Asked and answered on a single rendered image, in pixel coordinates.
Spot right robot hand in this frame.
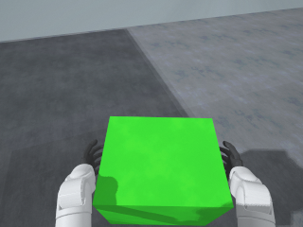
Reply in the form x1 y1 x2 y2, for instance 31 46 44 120
219 141 243 181

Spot right robot forearm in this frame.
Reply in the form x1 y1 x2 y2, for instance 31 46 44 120
228 166 276 227

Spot carton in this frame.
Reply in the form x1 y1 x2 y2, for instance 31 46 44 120
92 116 234 226

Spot left robot forearm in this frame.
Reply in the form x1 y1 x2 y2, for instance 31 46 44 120
55 164 96 227

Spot left robot hand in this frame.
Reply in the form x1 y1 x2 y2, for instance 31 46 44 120
80 139 104 176

